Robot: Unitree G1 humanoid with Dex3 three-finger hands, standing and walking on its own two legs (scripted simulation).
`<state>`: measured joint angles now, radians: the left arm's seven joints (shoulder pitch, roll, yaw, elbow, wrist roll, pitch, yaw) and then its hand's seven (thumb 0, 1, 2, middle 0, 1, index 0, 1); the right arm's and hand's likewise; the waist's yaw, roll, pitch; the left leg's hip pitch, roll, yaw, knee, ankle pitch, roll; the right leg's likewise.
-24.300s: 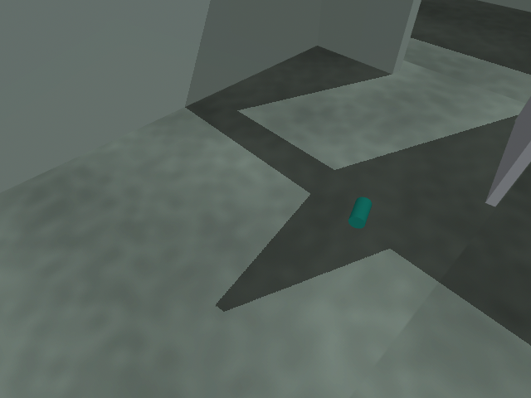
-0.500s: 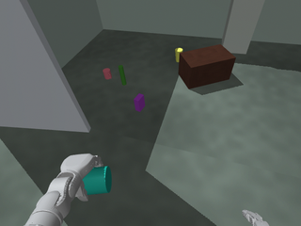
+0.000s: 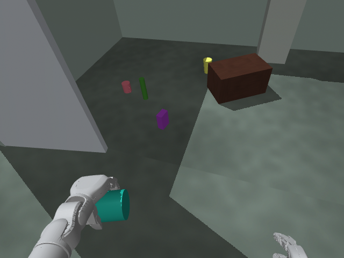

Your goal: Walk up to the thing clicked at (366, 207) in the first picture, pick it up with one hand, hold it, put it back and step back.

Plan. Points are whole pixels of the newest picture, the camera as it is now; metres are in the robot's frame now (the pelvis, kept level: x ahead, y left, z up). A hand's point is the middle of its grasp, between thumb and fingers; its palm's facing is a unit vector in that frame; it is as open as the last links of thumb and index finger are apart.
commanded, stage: hold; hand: left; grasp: from above
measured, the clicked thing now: (100, 206) +0.29 +0.23 -0.06
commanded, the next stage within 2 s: crouch in 0.42 s
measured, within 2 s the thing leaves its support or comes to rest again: neither
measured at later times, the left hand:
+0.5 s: hand (97, 205) +0.28 +0.23 -0.04, palm faces -0.48 -0.05 -0.87, open 10.5 cm
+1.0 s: hand (109, 213) +0.30 +0.23 -0.15, palm faces -0.46 +0.03 -0.89, open 10.5 cm
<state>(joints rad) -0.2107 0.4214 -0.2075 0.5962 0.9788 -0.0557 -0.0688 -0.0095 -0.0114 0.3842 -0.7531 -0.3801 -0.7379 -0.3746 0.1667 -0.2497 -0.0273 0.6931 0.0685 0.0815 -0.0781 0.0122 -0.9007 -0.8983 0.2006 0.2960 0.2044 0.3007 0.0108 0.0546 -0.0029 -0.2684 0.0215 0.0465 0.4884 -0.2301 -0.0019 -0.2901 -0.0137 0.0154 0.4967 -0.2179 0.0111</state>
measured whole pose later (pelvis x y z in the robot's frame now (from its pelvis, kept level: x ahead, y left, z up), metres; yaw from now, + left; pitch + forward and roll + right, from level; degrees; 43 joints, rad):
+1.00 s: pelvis -0.01 +0.00 -0.05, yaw +1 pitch +13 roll -1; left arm -0.44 0.38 -0.19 1.02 1.16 -0.12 0.26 0.00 -0.05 0.45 -0.73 -0.45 -0.72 -0.45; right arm 0.19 -0.26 -0.07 0.71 0.01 0.08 -0.03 0.01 -0.90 -0.90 0.20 0.30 0.21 0.30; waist -0.05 0.00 -0.08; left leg -0.76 0.03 0.01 0.91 -0.38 0.00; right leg -0.76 -0.01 -0.01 0.89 -0.36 0.01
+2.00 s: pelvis -0.06 +0.00 -0.36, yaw -2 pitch +39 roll -5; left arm -0.95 0.58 0.01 1.36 1.25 -0.13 0.35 0.00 -0.06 0.46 -0.74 -0.44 -0.73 -0.43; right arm 0.17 -0.26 -0.02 0.71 -0.10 -0.05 0.08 0.00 -0.91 -0.90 0.20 0.30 0.21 0.30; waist -0.23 0.02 -0.12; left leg -2.12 0.02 -0.07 2.13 -0.69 0.01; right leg -2.08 -0.02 -0.05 2.07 -0.66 0.02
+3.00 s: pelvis -0.07 +0.01 -0.44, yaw -5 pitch +35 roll -8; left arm -1.10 0.74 0.02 1.55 1.29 -0.18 0.37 0.00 -0.05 0.44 -0.74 -0.44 -0.72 -0.44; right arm 0.18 -0.28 0.10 0.71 -0.14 -0.05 0.12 0.00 -0.91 -0.90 0.20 0.30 0.21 0.30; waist -0.31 -0.01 -0.01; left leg -2.33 0.01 -0.12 2.39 -0.69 0.01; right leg -2.26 -0.01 -0.08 2.29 -0.65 0.03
